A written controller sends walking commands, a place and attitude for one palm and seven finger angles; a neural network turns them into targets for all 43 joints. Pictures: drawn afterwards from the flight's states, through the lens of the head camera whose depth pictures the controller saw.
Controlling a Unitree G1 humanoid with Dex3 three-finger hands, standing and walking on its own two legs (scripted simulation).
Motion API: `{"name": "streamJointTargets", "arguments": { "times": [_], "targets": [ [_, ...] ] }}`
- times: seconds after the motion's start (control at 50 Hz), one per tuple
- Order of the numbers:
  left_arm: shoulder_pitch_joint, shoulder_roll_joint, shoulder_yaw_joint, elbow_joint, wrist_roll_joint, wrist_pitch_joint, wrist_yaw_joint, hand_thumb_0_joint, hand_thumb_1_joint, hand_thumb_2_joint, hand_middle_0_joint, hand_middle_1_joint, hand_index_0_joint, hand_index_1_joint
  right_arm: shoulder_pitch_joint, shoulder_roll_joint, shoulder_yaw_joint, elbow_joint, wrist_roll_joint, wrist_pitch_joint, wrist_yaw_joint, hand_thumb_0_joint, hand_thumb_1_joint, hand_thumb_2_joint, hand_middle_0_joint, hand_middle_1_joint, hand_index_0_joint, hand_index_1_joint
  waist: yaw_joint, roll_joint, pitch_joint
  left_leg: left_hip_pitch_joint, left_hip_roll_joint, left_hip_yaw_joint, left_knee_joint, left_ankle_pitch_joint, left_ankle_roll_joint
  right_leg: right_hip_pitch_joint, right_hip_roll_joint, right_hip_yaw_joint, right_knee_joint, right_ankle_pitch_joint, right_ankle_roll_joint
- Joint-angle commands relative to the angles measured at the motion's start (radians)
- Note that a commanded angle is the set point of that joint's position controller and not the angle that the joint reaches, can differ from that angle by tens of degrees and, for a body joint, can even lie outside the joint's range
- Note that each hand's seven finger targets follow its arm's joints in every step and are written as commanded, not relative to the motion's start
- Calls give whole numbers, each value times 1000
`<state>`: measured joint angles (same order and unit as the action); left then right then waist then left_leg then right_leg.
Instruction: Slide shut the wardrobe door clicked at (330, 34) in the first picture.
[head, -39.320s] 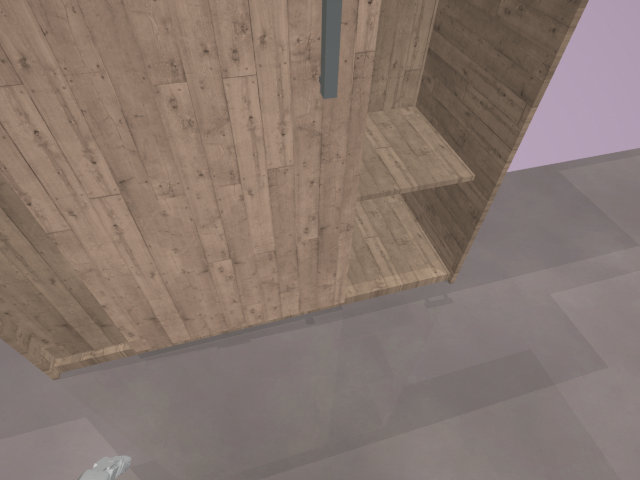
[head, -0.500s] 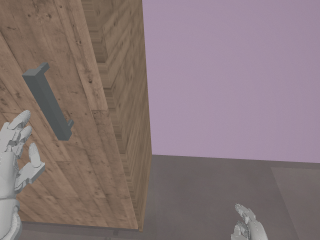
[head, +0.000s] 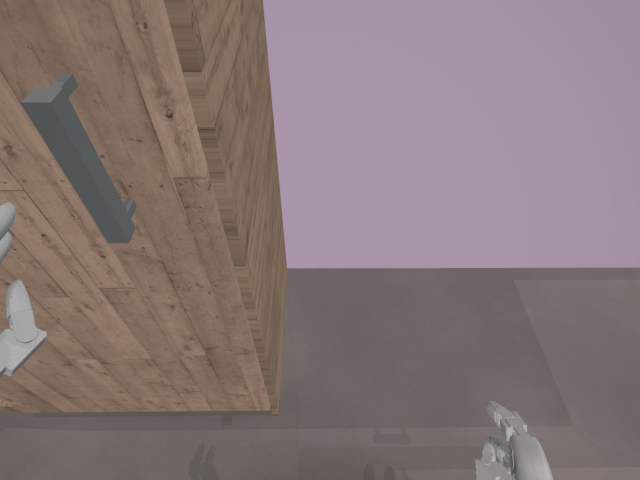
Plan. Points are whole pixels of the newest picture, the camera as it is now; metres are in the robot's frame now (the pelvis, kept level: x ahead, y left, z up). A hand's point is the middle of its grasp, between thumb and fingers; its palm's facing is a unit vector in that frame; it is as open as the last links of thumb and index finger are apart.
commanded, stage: step back with the hand held close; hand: left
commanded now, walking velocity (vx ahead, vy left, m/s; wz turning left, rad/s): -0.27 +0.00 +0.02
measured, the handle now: (96, 165) +0.38 +0.28 +0.21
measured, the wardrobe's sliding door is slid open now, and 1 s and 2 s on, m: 0.00 0.00 0.00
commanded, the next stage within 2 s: stop stepping back and stand still in 0.64 s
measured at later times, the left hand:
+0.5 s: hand out of the picture +0.13 +0.29 +0.18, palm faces +0.50 -0.73 -0.46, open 7.4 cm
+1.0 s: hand out of the picture +0.07 +0.33 +0.15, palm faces +0.54 -0.79 -0.30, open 7.4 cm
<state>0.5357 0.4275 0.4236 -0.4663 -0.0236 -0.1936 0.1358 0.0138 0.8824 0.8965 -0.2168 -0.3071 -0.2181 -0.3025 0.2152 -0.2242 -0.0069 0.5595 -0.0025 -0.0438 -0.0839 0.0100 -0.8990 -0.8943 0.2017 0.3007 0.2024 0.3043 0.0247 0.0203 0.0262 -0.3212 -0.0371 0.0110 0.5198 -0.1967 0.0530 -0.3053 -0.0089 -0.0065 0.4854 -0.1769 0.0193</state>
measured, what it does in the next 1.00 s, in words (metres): walks backwards: right foot, then left foot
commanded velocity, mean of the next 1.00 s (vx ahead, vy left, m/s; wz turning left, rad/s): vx -0.22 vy -0.01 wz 0.00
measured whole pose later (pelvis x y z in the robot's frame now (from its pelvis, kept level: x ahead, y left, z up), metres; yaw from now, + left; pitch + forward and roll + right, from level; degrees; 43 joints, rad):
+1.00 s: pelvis -0.15 +0.04 -0.01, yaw +0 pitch -2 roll -2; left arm 0.38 0.38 0.43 -0.35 -0.03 -0.17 0.17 0.01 0.88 0.90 -0.21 -0.31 -0.21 -0.30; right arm 0.27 -0.24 -0.01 0.68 -0.01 -0.11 -0.10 0.01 -0.90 -0.89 0.20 0.30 0.20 0.30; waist 0.02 -0.06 -0.03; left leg -0.36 -0.04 0.01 0.61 -0.21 0.08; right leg -0.18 0.01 0.03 0.64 -0.42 0.00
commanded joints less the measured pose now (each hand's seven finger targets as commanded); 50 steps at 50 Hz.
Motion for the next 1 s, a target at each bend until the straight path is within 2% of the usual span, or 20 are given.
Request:
{"name": "streamJointTargets", "arguments": {
  "times": [0.0, 0.14, 0.2, 0.24, 0.26, 0.32, 0.42, 0.46, 0.5, 0.54, 0.6, 0.68, 0.74, 0.78, 0.82, 0.86, 0.9, 0.92, 0.94, 0.98],
  "targets": [
    [-63, 141, 115, -151, 9, -70, 34, 0, 900, 900, -200, -300, -200, -300, -88, -138, -49, -158, 4, -67, -11, 0, -900, -900, 200, 300, 200, 300, -7, 31, -92, -213, 134, -159, -180, -284, 32, 164, -46, 102, -28, -76, -24],
    [-122, 157, 96, -207, 14, -98, 56, 0, 900, 900, -200, -300, -200, -300, -62, -132, -46, -124, 0, -91, -3, 0, -900, -900, 200, 300, 200, 300, -26, -68, -80, 21, 65, -109, 79, -256, -6, -201, -163, 166, -174, -358, -94],
    [-126, 174, 119, -247, 15, -109, 67, 0, 900, 900, -200, -300, -200, -300, -76, -132, -38, -125, -4, -103, -10, 0, -900, -900, 200, 300, 200, 300, -26, 49, -86, -57, 121, -198, -95, -309, 11, -132, -78, 79, -43, -301, -48],
    [-143, 165, 141, -280, 40, -119, 63, 0, 900, 900, -200, -300, -200, -300, -99, -153, -43, -140, -7, -123, -14, 0, -900, -900, 200, 300, 200, 300, -11, 295, -108, -376, 275, -417, -397, -592, 80, 204, 67, 16, 327, -149, 2],
    [-184, 192, 167, -300, 53, -129, 59, 0, 900, 900, -200, -300, -200, -300, -99, -143, -51, -142, -15, -126, -16, 0, -900, -900, 200, 300, 200, 300, -6, 335, -118, -448, 318, -473, -438, -622, 108, 261, 85, 25, 471, -128, 7],
    [-131, 172, 168, -240, 54, -132, 48, 0, 900, 900, -200, -300, -200, -300, -86, -123, -67, -122, -21, -141, 5, 0, -900, -900, 200, 300, 200, 300, -2, 189, -111, -330, 297, -386, -357, -427, 123, 172, 86, 40, 482, -214, -9],
    [-7, 112, 88, -207, -5, -114, 25, 0, 900, 900, -200, -300, -200, -300, -58, -103, -45, -64, -22, -148, 28, 0, -900, -900, 200, 300, 200, 300, -4, 178, -177, 117, 229, -319, -317, -79, 34, -8, 85, -12, 30, -317, -35],
    [-53, 115, 72, -227, -17, -114, 17, 0, 900, 900, -200, -300, -200, -300, -60, -107, -43, -46, -25, -137, 27, 0, -900, -900, 200, 300, 200, 300, 2, 216, -228, 224, 222, -250, -215, 280, -17, 33, 52, 1, -176, -165, -50],
    [-93, 173, 93, -251, -17, -117, 6, 0, 900, 900, -200, -300, -200, -300, -67, -102, -40, -36, -23, -118, 31, 0, -900, -900, 200, 300, 200, 300, 6, 122, -300, 349, 192, -153, -68, 555, -38, 34, -8, 59, -240, 92, -50],
    [-119, 233, 142, -275, -22, -124, 7, 0, 900, 900, -200, -300, -200, -300, -100, -101, -38, -62, -14, -109, 14, 0, -900, -900, 200, 300, 200, 300, 7, 0, -327, 369, 143, -60, -5, 538, -30, 26, -51, 56, -161, 376, -16],
    [-112, 232, 154, -312, -31, -112, 0, 0, 900, 900, -200, -300, -200, -300, -96, -103, -57, -97, 6, -100, 11, 0, -900, -900, 200, 300, 200, 300, -2, -58, -393, 480, 134, -24, 8, 670, -12, -13, -6, 17, -73, 409, 47],
    [39, 242, 198, -260, -59, -98, -4, 0, 900, 900, -200, -300, -200, -300, -137, -91, -48, -131, 18, -80, 18, 0, -900, -900, 200, 300, 200, 300, -7, -24, -253, 349, 106, -29, 26, 232, -35, -133, -66, 46, -143, 105, 2],
    [41, 250, 190, -211, -64, -90, 11, 0, 900, 900, -200, -300, -200, -300, -138, -98, -53, -105, 13, -73, 7, 0, -900, -900, 200, 300, 200, 300, -21, -73, -56, 242, 16, -27, 323, -55, -91, -399, -239, 192, -316, -353, -144],
    [5, 215, 153, -148, -50, -59, 17, 0, 900, 900, -200, -300, -200, -300, -132, -104, -48, -88, 4, -67, -1, 0, -900, -900, 200, 300, 200, 300, -26, -102, 63, 97, 43, -94, 500, -120, -87, -429, -297, 245, -331, -428, -221],
    [-105, 193, 114, -93, -23, -42, 21, 0, 900, 900, -200, -300, -200, -300, -110, -106, -24, -78, -3, -78, -10, 0, -900, -900, 200, 300, 200, 300, -40, -88, 131, -8, 100, -106, 339, -145, -54, -296, -252, 146, -246, -243, -171],
    [-276, 184, 69, -82, -6, -41, 23, 0, 900, 900, -200, -300, -200, -300, -116, -120, -17, -70, -2, -96, -22, 0, -900, -900, 200, 300, 200, 300, -45, -23, 159, 8, 90, -61, 1, -4, -47, -178, -143, 57, -99, -108, -92],
    [-295, 171, 57, -94, 3, -63, 37, 0, 900, 900, -200, -300, -200, -300, -91, -155, -30, -79, 5, -135, -30, 0, -900, -900, 200, 300, 200, 300, -7, 156, 37, 84, 180, -208, -156, 335, -7, -48, -4, 34, 77, 6, -43],
    [-279, 191, 69, -139, 12, -68, 46, 0, 900, 900, -200, -300, -200, -300, -76, -144, -31, -94, 6, -149, -21, 0, -900, -900, 200, 300, 200, 300, 10, 181, -73, 186, 229, -283, -121, 511, 7, -44, 23, 17, 109, -3, -37],
    [-279, 182, 47, -238, -4, -78, 38, 0, 900, 900, -200, -300, -200, -300, -61, -122, -24, -90, -9, -159, -11, 0, -900, -900, 200, 300, 200, 300, -14, 277, -154, 266, 243, -382, -198, 535, -56, -58, 50, 9, 186, -201, -41],
    [-278, 153, 30, -351, -3, -100, 30, 0, 900, 900, -200, -300, -200, -300, -73, -133, -43, -78, -22, -179, 3, 0, -900, -900, 200, 300, 200, 300, -7, 237, -201, 207, 275, -432, -335, 77, -99, 7, 59, 73, 324, -336, -42]
  ]
}}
